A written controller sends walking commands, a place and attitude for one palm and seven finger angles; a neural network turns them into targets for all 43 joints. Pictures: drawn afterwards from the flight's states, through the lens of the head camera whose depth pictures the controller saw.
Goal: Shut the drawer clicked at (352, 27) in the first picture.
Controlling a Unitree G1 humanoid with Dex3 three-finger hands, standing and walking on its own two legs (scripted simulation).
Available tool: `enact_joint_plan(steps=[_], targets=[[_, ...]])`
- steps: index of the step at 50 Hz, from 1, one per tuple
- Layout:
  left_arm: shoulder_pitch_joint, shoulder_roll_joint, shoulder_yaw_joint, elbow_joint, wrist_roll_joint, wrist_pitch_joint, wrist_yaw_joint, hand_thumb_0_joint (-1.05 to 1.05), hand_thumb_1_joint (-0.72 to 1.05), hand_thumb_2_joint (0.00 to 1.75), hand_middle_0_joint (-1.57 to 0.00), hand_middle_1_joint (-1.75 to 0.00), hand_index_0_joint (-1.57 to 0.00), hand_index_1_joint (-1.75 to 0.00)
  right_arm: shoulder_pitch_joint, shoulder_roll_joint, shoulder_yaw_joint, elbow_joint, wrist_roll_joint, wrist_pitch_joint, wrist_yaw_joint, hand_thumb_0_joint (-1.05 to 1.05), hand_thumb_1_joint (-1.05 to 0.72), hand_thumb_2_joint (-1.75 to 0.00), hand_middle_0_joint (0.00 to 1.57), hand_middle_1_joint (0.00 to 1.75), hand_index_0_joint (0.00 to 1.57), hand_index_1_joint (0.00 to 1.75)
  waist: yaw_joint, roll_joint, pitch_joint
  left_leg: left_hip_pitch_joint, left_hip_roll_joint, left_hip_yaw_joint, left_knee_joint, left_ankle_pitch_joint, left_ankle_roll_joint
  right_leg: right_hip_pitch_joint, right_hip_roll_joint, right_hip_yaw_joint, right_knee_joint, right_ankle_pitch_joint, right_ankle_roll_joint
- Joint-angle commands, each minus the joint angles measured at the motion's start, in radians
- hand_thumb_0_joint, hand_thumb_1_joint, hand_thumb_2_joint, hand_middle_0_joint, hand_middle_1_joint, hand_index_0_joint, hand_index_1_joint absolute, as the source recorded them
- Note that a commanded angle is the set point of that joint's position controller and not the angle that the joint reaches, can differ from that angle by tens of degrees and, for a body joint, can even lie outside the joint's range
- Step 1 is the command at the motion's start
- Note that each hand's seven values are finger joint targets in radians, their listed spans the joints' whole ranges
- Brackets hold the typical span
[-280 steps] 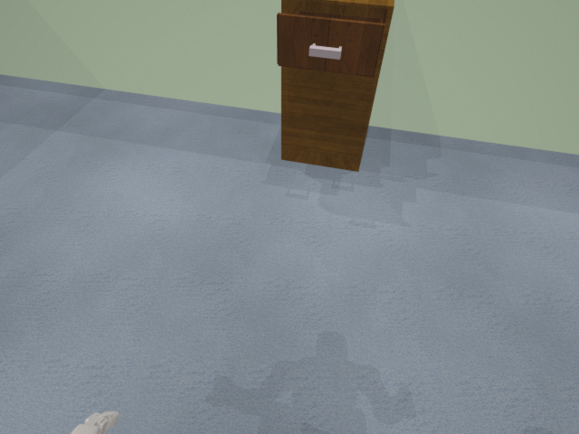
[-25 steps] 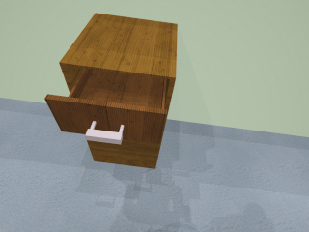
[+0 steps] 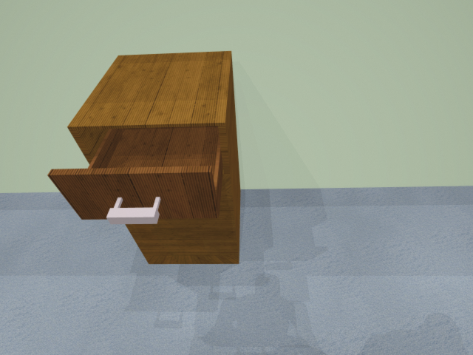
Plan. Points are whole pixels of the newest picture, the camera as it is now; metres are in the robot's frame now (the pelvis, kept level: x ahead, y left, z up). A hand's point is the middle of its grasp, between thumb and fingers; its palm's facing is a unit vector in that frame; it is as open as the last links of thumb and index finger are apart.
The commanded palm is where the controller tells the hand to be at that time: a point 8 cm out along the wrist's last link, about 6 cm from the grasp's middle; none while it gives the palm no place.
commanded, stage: come to a stop and stand still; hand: left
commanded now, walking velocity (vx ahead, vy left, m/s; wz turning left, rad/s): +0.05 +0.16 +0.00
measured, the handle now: (136, 208) +0.45 +0.29 -0.07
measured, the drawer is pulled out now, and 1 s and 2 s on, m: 0.17 0.17 0.17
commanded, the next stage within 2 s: look again from close up in 0.62 s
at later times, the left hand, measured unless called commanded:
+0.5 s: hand out of the picture -0.01 +0.23 -0.19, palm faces +0.08 -0.98 -0.20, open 7.3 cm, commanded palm none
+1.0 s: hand out of the picture +0.02 +0.25 -0.18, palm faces +0.01 -0.97 -0.24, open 7.3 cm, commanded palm none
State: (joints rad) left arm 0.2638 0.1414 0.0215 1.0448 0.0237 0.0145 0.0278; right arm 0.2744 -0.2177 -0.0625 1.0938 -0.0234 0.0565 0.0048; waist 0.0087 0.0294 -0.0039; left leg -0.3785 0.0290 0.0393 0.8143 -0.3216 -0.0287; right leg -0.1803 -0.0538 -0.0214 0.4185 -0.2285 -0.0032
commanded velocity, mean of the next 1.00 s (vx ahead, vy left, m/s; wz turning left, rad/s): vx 0.00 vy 0.01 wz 0.00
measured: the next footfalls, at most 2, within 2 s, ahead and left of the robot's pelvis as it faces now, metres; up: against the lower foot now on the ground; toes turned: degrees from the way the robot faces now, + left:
left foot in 0.26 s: +0.01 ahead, +0.16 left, +0.00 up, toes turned +5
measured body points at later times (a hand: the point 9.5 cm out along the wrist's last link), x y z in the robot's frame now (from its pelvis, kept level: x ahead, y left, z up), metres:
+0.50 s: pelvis +0.00 +0.06 -0.01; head +0.01 +0.06 +0.44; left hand -0.01 +0.29 -0.17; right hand +0.06 -0.17 -0.16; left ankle -0.03 +0.16 -0.75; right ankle -0.01 -0.07 -0.75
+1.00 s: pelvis +0.01 +0.07 -0.01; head +0.02 +0.05 +0.44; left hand +0.02 +0.30 -0.16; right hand +0.00 -0.14 -0.18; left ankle -0.03 +0.16 -0.75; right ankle -0.01 -0.07 -0.75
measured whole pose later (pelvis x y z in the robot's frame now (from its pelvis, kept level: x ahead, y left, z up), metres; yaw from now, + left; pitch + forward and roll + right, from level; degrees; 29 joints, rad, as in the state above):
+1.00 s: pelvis +0.01 +0.07 -0.01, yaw +1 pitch +0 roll +0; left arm 0.27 0.16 -0.02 1.11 0.01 -0.01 0.04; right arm 0.33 -0.16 0.03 1.08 -0.02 -0.02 -0.02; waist -0.01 0.05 0.02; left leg -0.17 -0.01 0.08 0.51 -0.33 0.03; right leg -0.20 -0.05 -0.04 0.52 -0.31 0.03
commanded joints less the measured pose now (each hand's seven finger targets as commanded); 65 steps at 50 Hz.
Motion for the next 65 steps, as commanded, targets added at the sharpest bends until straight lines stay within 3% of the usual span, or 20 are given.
enact_joint_plan(steps=[1, 7, 10, 11, 12, 13, 15, 17, 20, 23, 25, 27, 35, 36, 37, 38, 40, 45, 48, 65], targets=[[0.047, 0.206, 0.058, -0.051, -0.001, -0.025, 0.013, 0.00, 0.90, 0.90, -0.20, -0.30, -0.20, -0.30, -0.009, -0.058, -0.009, -0.069, 0.002, -0.021, 0.000, 0.00, -0.90, -0.90, 0.20, 0.30, 0.20, 0.30, 0.029, -0.174, 0.085, -0.123, 0.010, -0.031, 0.077, 0.004, -0.015, 0.044, -0.252, 0.198, -0.199, 0.035, -0.120], [0.093, 0.211, 0.067, -0.027, 0.009, -0.024, 0.018, 0.00, 0.90, 0.90, -0.20, -0.30, -0.20, -0.30, -0.040, -0.028, 0.006, -0.103, 0.014, -0.037, -0.013, 0.00, -0.90, -0.90, 0.20, 0.30, 0.20, 0.30, 0.054, -0.226, -0.003, -0.031, 0.003, -0.015, -0.144, -0.107, -0.013, 0.138, -0.278, 0.208, -0.111, 0.313, -0.165], [0.026, 0.191, 0.058, -0.018, -0.001, -0.016, 0.014, 0.00, 0.90, 0.90, -0.20, -0.30, -0.20, -0.30, 0.063, -0.011, 0.012, -0.056, 0.019, -0.052, -0.021, 0.00, -0.90, -0.90, 0.20, 0.30, 0.20, 0.30, -0.009, -0.223, -0.023, 0.239, -0.022, 0.021, -0.432, 0.118, -0.006, -0.006, -0.183, 0.122, -0.026, 0.244, -0.084], [0.029, 0.158, 0.049, -0.020, -0.008, -0.011, 0.013, 0.00, 0.90, 0.90, -0.20, -0.30, -0.20, -0.30, 0.093, -0.040, 0.013, -0.044, 0.018, -0.063, -0.025, 0.00, -0.90, -0.90, 0.20, 0.30, 0.20, 0.30, -0.013, -0.137, -0.042, 0.325, 0.027, -0.012, -0.476, 0.190, 0.008, -0.061, -0.126, 0.081, 0.036, 0.156, -0.049], [0.050, 0.113, 0.038, -0.020, -0.013, -0.005, 0.010, 0.00, 0.90, 0.90, -0.20, -0.30, -0.20, -0.30, 0.093, -0.096, 0.005, -0.046, 0.011, -0.071, -0.029, 0.00, -0.90, -0.90, 0.20, 0.30, 0.20, 0.30, -0.006, 0.055, -0.051, 0.352, 0.162, -0.164, -0.487, 0.316, 0.055, -0.141, -0.049, 0.017, 0.112, -0.013, -0.006], [0.051, 0.078, 0.030, -0.017, -0.013, -0.002, 0.010, 0.00, 0.90, 0.90, -0.20, -0.30, -0.20, -0.30, 0.069, -0.135, 0.001, -0.057, 0.008, -0.067, -0.034, 0.00, -0.90, -0.90, 0.20, 0.30, 0.20, 0.30, 0.004, 0.162, -0.023, 0.276, 0.264, -0.239, -0.529, 0.378, 0.119, -0.142, -0.020, -0.043, 0.162, -0.170, 0.024], [0.034, 0.065, 0.021, -0.006, -0.003, 0.008, 0.009, 0.00, 0.90, 0.90, -0.20, -0.30, -0.20, -0.30, 0.001, -0.116, 0.009, -0.062, 0.002, -0.061, -0.039, 0.00, -0.90, -0.90, 0.20, 0.30, 0.20, 0.30, 0.015, 0.142, 0.066, 0.135, 0.246, -0.216, -0.591, 0.248, 0.154, -0.125, -0.013, -0.029, 0.252, -0.230, 0.025], [0.036, 0.078, 0.014, 0.025, -0.004, 0.011, 0.005, 0.00, 0.90, 0.90, -0.20, -0.30, -0.20, -0.30, -0.024, -0.074, 0.027, -0.049, 0.006, -0.067, -0.048, 0.00, -0.90, -0.90, 0.20, 0.30, 0.20, 0.30, 0.015, 0.179, 0.095, 0.166, 0.197, -0.153, -0.565, 0.406, 0.154, -0.132, -0.027, -0.012, 0.275, -0.194, 0.021], [0.072, 0.081, 0.008, 0.053, -0.010, -0.002, 0.003, 0.00, 0.90, 0.90, -0.20, -0.30, -0.20, -0.30, -0.019, -0.064, 0.030, -0.035, 0.011, -0.069, -0.054, 0.00, -0.90, -0.90, 0.20, 0.30, 0.20, 0.30, 0.021, 0.100, 0.057, 0.244, 0.163, -0.096, -0.475, 0.591, 0.141, -0.074, -0.023, -0.015, 0.113, -0.084, 0.021], [0.100, 0.108, 0.003, 0.078, -0.008, -0.021, 0.008, 0.00, 0.90, 0.90, -0.20, -0.30, -0.20, -0.30, -0.015, -0.037, 0.033, -0.029, 0.022, -0.073, -0.050, 0.00, -0.90, -0.90, 0.20, 0.30, 0.20, 0.30, 0.009, -0.023, 0.010, 0.243, 0.090, -0.060, -0.411, 0.429, 0.070, 0.022, -0.076, 0.063, -0.045, 0.251, -0.001], [0.062, 0.118, 0.000, 0.074, -0.009, -0.023, 0.008, 0.00, 0.90, 0.90, -0.20, -0.30, -0.20, -0.30, -0.012, -0.032, 0.034, -0.021, 0.023, -0.069, -0.044, 0.00, -0.90, -0.90, 0.20, 0.30, 0.20, 0.30, -0.005, -0.084, 0.037, 0.230, 0.080, -0.067, -0.453, 0.266, 0.053, 0.004, -0.084, 0.064, -0.048, 0.213, -0.009], [0.043, 0.098, -0.006, 0.076, -0.010, -0.023, 0.009, 0.00, 0.90, 0.90, -0.20, -0.30, -0.20, -0.30, -0.005, -0.036, 0.037, -0.008, 0.018, -0.068, -0.045, 0.00, -0.90, -0.90, 0.20, 0.30, 0.20, 0.30, -0.011, -0.139, 0.071, 0.235, 0.085, -0.068, -0.465, 0.286, 0.051, -0.015, -0.076, 0.054, -0.056, 0.216, -0.006], [0.057, 0.102, -0.007, 0.080, -0.013, -0.020, 0.012, 0.00, 0.90, 0.90, -0.20, -0.30, -0.20, -0.30, 0.012, -0.032, 0.052, 0.027, 0.017, -0.079, -0.045, 0.00, -0.90, -0.90, 0.20, 0.30, 0.20, 0.30, 0.002, -0.012, 0.066, 0.238, 0.088, -0.065, -0.507, 0.290, 0.052, 0.025, -0.066, 0.044, -0.082, 0.152, -0.002], [0.128, 0.126, -0.017, 0.096, 0.002, -0.050, 0.052, 0.00, 0.90, 0.90, -0.20, -0.30, -0.20, -0.30, -0.049, -0.070, 0.052, -0.053, 0.023, -0.094, -0.028, 0.00, -0.90, -0.90, 0.20, 0.30, 0.20, 0.30, 0.023, -0.038, 0.106, 0.152, 0.097, -0.034, -0.310, 0.368, 0.029, -0.024, -0.104, 0.080, -0.037, 0.410, -0.007], [0.079, 0.153, -0.014, 0.049, -0.008, -0.057, 0.041, 0.00, 0.90, 0.90, -0.20, -0.30, -0.20, -0.30, 0.013, -0.030, 0.052, -0.068, 0.012, -0.083, -0.026, 0.00, -0.90, -0.90, 0.20, 0.30, 0.20, 0.30, -0.025, 0.012, 0.053, 0.160, 0.056, -0.051, -0.373, 0.131, 0.033, -0.012, -0.118, 0.093, -0.019, 0.210, -0.037], [0.046, 0.141, -0.019, 0.038, -0.009, -0.054, 0.028, 0.00, 0.90, 0.90, -0.20, -0.30, -0.20, -0.30, 0.022, -0.028, 0.056, -0.060, 0.009, -0.089, -0.025, 0.00, -0.90, -0.90, 0.20, 0.30, 0.20, 0.30, -0.018, 0.079, 0.096, 0.135, 0.060, -0.066, -0.425, 0.135, 0.044, -0.046, -0.089, 0.075, -0.005, 0.079, -0.047], [0.068, 0.141, -0.018, 0.023, -0.009, -0.050, 0.019, 0.00, 0.90, 0.90, -0.20, -0.30, -0.20, -0.30, 0.061, -0.040, 0.061, -0.067, 0.005, -0.098, -0.023, 0.00, -0.90, -0.90, 0.20, 0.30, 0.20, 0.30, -0.011, 0.142, -0.009, 0.154, 0.085, -0.080, -0.414, 0.224, 0.062, 0.007, -0.049, 0.035, 0.035, 0.034, -0.045], [0.052, 0.116, -0.023, 0.023, -0.014, -0.042, 0.011, 0.00, 0.90, 0.90, -0.20, -0.30, -0.20, -0.30, 0.090, -0.047, 0.065, -0.070, 0.010, -0.098, -0.033, 0.00, -0.90, -0.90, 0.20, 0.30, 0.20, 0.30, -0.014, -0.027, 0.026, 0.161, 0.087, -0.083, -0.404, 0.301, 0.079, 0.006, -0.041, 0.020, 0.052, 0.091, -0.037], [0.057, 0.107, -0.025, 0.029, -0.017, -0.037, 0.011, 0.00, 0.90, 0.90, -0.20, -0.30, -0.20, -0.30, 0.101, -0.047, 0.069, -0.053, 0.011, -0.095, -0.034, 0.00, -0.90, -0.90, 0.20, 0.30, 0.20, 0.30, -0.012, -0.050, 0.081, 0.151, 0.083, -0.075, -0.426, 0.275, 0.078, -0.014, -0.042, 0.025, 0.044, 0.088, -0.033], [0.074, 0.105, -0.013, 0.045, -0.017, -0.039, 0.013, 0.00, 0.90, 0.90, -0.20, -0.30, -0.20, -0.30, 0.086, -0.018, 0.072, 0.010, 0.010, -0.097, -0.042, 0.00, -0.90, -0.90, 0.20, 0.30, 0.20, 0.30, -0.005, -0.039, 0.042, 0.232, 0.074, -0.047, -0.434, 0.360, 0.068, 0.020, -0.057, 0.038, 0.034, 0.246, -0.033]])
